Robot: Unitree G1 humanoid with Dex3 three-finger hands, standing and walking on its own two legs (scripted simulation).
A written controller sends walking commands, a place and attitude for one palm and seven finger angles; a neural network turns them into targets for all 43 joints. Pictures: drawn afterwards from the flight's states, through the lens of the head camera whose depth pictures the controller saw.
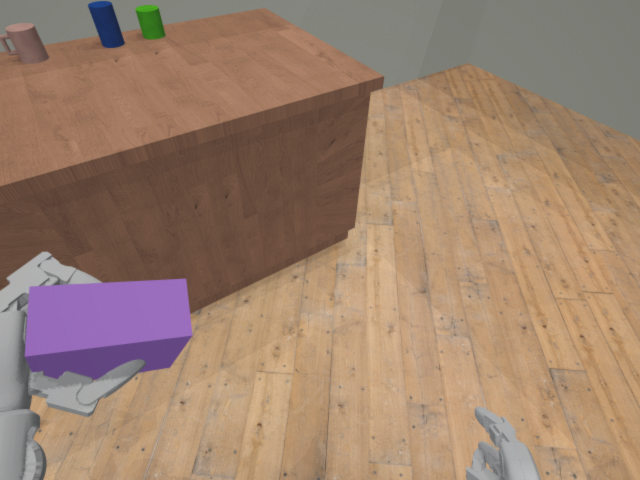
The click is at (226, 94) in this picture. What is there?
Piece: table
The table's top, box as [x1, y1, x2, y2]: [0, 8, 383, 203]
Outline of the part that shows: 383,76 265,8 163,25 165,35 159,39 145,39 142,36 140,29 121,32 125,43 115,48 103,47 98,36 47,44 44,46 49,57 45,61 34,64 23,63 18,55 10,56 5,51 0,52 0,203 382,88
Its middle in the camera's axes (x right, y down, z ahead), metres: -0.52 -0.48 +1.17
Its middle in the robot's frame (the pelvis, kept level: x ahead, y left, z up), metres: +1.16 +0.59 -0.04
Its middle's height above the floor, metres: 0.73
